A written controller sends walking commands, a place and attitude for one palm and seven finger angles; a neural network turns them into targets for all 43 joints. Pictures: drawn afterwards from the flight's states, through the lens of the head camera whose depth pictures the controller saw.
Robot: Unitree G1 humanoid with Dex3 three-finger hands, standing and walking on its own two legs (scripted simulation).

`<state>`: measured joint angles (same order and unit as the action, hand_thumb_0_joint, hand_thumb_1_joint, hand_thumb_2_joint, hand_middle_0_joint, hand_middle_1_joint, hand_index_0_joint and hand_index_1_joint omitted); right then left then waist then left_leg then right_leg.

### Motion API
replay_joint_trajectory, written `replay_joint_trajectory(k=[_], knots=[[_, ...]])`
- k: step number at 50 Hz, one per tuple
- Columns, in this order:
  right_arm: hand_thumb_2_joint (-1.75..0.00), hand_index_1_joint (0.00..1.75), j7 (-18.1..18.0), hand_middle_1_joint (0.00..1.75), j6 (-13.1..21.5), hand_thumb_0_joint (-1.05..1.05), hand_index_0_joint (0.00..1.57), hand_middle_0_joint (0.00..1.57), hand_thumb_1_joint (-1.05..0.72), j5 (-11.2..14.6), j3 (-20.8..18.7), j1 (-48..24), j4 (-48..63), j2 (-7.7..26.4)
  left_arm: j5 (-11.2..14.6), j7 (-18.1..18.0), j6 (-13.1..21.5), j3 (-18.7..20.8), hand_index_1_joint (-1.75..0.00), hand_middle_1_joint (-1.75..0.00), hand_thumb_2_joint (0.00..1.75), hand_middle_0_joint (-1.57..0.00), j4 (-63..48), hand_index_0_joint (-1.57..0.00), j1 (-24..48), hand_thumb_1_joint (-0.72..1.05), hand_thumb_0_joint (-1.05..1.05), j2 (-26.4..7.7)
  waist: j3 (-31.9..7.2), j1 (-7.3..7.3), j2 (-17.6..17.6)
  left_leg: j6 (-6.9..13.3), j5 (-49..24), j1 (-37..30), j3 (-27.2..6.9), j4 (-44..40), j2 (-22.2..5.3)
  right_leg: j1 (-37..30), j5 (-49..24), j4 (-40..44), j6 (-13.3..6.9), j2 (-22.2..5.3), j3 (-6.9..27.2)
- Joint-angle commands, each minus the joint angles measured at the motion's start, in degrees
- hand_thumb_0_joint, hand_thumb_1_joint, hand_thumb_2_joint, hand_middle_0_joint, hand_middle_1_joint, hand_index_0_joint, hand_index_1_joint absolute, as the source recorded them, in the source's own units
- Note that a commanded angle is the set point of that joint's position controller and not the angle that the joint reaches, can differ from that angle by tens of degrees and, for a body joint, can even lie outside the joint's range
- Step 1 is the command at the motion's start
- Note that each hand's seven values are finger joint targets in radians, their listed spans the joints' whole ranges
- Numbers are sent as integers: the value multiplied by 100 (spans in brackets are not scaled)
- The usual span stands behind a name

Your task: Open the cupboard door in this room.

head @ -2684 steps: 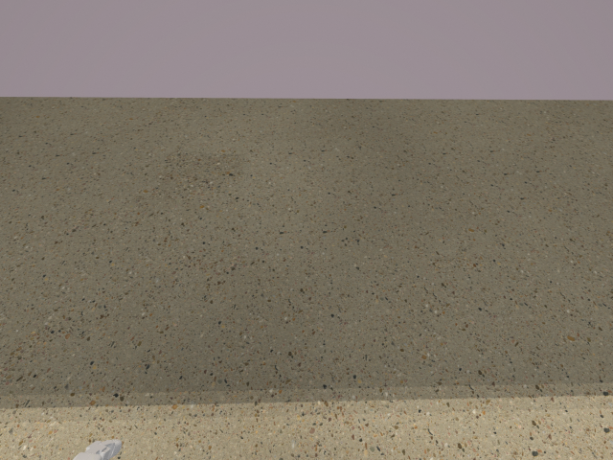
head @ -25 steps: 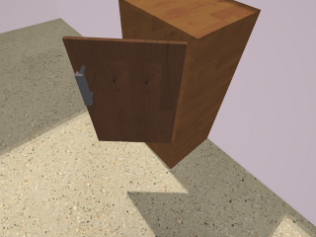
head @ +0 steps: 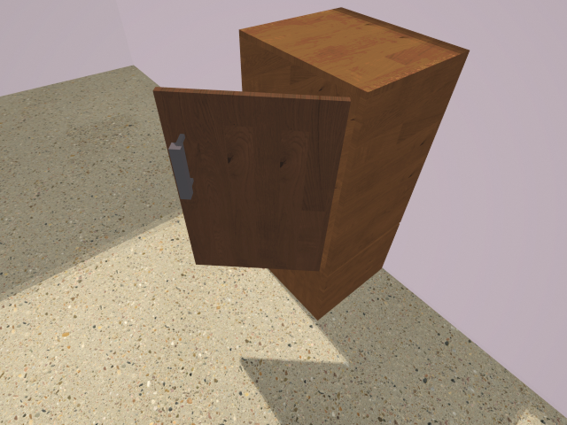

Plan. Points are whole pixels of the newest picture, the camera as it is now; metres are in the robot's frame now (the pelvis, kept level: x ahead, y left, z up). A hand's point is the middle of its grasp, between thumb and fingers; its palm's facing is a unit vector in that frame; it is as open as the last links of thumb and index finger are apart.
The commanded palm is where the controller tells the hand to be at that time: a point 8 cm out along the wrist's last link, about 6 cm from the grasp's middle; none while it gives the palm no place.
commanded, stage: shuffle to correct the standing spot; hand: left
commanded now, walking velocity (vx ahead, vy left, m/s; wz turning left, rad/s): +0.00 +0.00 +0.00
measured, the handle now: (184, 166) +0.65 +0.27 -0.02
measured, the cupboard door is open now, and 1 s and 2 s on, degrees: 48 48 48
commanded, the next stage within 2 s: come to a stop and stand still in 0.70 s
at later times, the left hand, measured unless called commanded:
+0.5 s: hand out of the picture +0.00 +0.17 -0.18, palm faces -0.01 -0.99 -0.15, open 7.4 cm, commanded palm none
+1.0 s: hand out of the picture +0.10 +0.23 -0.20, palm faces +0.09 -0.98 -0.15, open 7.4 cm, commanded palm none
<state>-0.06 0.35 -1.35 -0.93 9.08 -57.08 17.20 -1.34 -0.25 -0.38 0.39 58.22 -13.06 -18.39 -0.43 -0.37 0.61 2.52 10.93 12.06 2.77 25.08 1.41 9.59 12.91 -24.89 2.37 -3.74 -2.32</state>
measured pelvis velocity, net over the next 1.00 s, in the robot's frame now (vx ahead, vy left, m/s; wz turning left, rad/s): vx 0.13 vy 0.07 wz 0.00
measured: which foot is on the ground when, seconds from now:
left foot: down 0.00-0.64, up 0.66-0.94, down 0.96-1.00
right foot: down 0.00-0.40, up 0.42-0.60, down 0.62-0.96, up 0.98-1.00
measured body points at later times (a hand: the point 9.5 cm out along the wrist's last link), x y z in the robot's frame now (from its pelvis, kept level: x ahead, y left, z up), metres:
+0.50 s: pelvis +0.04 +0.01 -0.01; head +0.03 +0.02 +0.44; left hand +0.00 +0.23 -0.17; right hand -0.03 -0.20 -0.16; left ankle +0.03 +0.09 -0.74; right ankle +0.01 -0.12 -0.71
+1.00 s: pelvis +0.13 +0.07 -0.02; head +0.14 +0.09 +0.43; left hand +0.10 +0.29 -0.19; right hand +0.20 -0.18 -0.15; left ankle +0.20 +0.18 -0.74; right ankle +0.09 -0.09 -0.74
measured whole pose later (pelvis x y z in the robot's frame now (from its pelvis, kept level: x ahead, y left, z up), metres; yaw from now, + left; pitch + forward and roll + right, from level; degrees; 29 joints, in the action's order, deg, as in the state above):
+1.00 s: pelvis +0.13 +0.07 -0.02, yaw +0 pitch -2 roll -1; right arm -0.6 0.8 -1.3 -2.9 11.6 -57.5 10.2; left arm -1.3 -1.7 -0.9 2.6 60.4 -20.1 -8.7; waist 2.8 -1.5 2.1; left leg 0.7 11.1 21.1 5.5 34.9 -4.2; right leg 11.2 24.5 -36.2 2.7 -6.3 -5.7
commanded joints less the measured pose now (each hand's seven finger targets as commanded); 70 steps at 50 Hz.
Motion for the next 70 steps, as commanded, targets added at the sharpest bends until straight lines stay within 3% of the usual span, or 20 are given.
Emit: replay_joint_trajectory(k=[1,16,18,20,22,29,30,31,32,37,44,46,47,50,57,62,64,65,66,70], knots=[[-90,30,-26,30,122,0,20,20,-90,42,-177,-68,244,978,-3,-71,130,121,-30,-30,90,-20,-227,-20,8,90,0,-763,141,29,-129,-12,658,248,-914,-939,-781,31,-9,483,-304,-288,334],[-90,30,-17,30,-16,0,20,20,-90,31,-67,1258,-237,-23,-1,-149,55,266,-30,-30,90,-20,55,-20,-890,90,0,-227,826,113,349,-89,1209,600,-46,410,-269,684,2036,706,-786,-798,961],[-90,30,-32,30,11,0,20,20,-90,30,-88,1599,-322,-29,-20,-146,32,249,-30,-30,90,-20,31,-20,-858,90,0,31,1027,200,-181,6,1635,410,-468,-206,-467,1068,1979,92,-648,-402,501],[-90,30,-93,30,70,0,20,20,-90,21,-176,2070,-470,247,-52,-112,42,178,-30,-30,90,-20,-48,-20,-776,90,0,494,1073,314,-1362,470,2374,8,-1966,-1418,-1395,1675,1410,-1588,-386,280,-395],[-90,30,-140,30,151,0,20,20,-90,41,-167,2211,-510,121,-46,-87,126,139,-30,-30,90,-20,-213,-20,-429,90,0,635,1061,350,-958,1077,1425,-613,-2441,-1538,-1860,2548,1673,-2708,-445,6,-97],[-90,30,-150,30,212,0,20,20,-90,80,-95,1670,-521,-222,-7,-59,212,171,-30,-30,90,-20,57,-20,-1173,90,0,982,396,-215,-235,664,326,638,-677,-531,-1110,-259,91,-437,-378,76,-445],[-90,30,-135,30,195,0,20,20,-90,100,-86,1586,-493,-350,-12,-106,244,249,-30,-30,90,-20,197,-20,-1589,90,0,724,402,-415,161,409,1043,1388,-336,86,-758,-1072,397,8,-507,-318,138],[-90,30,-92,30,171,0,20,20,-90,121,-78,1561,-389,-544,-24,-163,292,347,-30,-30,90,-20,291,-20,-1975,90,0,238,432,-522,1130,79,1775,2377,189,1252,-174,-1617,1154,794,-1019,-1550,1833],[-90,30,-61,30,129,0,20,20,-90,39,-138,1341,-216,-501,14,-196,255,459,-30,-30,90,-20,299,-20,-2174,90,0,-113,482,-561,1017,-42,2259,2581,240,2527,-184,-1226,1818,1564,-1507,-2445,2790],[-90,30,88,30,-50,0,20,20,-90,-29,-215,1206,-250,-672,-19,-270,361,382,-30,-30,90,-20,7,-20,-1065,90,0,379,858,18,466,-212,760,2259,-203,3469,-790,264,416,1575,-1253,-1758,1076],[-90,30,80,30,2,0,20,20,-90,40,-168,1024,-33,-743,-51,-186,198,424,-30,-30,90,-20,-38,-20,-809,90,0,151,469,53,807,-385,-10,455,501,931,-357,632,-881,553,-749,-1007,-157],[-90,30,10,30,79,0,20,20,-90,52,-232,1396,-119,-378,-38,-186,91,334,-30,-30,90,-20,-55,-20,-961,90,0,370,54,151,-31,-366,-1261,-634,138,172,-693,855,-420,-507,-393,-579,-358],[-90,30,-41,30,105,0,20,20,-90,29,-298,1456,-75,75,11,-192,35,295,-30,-30,90,-20,-87,-20,-1163,90,0,575,-83,114,-934,6,-2311,-786,-796,-117,-1575,1153,711,-894,-128,-226,-518],[-90,30,-176,30,85,0,20,20,-90,2,-316,903,15,237,15,-218,-61,208,-30,-30,90,-20,-45,-20,-1169,90,0,731,58,97,-1700,616,-1979,-15,-1441,-915,-2100,993,1914,-2265,-148,-36,-98],[-90,30,-329,30,0,0,20,20,-90,6,-460,494,132,326,-15,-88,-228,324,-30,-30,90,-20,-316,-20,-814,90,0,541,-465,148,-765,871,-3201,-549,-837,-432,-2350,1526,1437,-2900,-65,96,239],[-90,30,-243,30,-87,0,20,20,-90,-34,-482,110,220,301,-20,-55,-239,344,-30,-30,90,-20,-396,-20,-1098,90,0,658,-315,-47,-834,557,-587,546,-724,-640,-2082,357,902,-1319,-201,143,-12],[-90,30,-165,30,-190,0,20,20,-90,-6,-462,96,254,43,-71,-77,-187,380,-30,-30,90,-20,-283,-20,-1513,90,0,510,-41,-224,-105,86,1403,1584,-300,-129,-1359,-530,319,106,-301,73,0],[-90,30,-119,30,-249,0,20,20,-90,41,-374,197,332,-416,-133,-120,-114,400,-30,-30,90,-20,-380,-20,-1383,90,0,162,258,-168,1229,-308,1799,1973,278,1104,-559,-41,1572,1249,-721,-929,1476],[-90,30,-63,30,-308,0,20,20,-90,38,-328,25,443,-546,-83,-167,-91,383,-30,-30,90,-20,-549,-20,-879,90,0,-87,423,-129,1313,-357,1821,1576,115,2032,-434,1044,2627,1903,-1183,-1686,2085],[-90,30,5,30,-241,0,20,20,-90,-6,-300,581,18,-447,-30,-179,93,321,-30,-30,90,-20,-555,-20,53,90,0,137,500,239,798,-291,1033,940,-90,2478,-483,1297,1389,1462,-1005,-956,1043]])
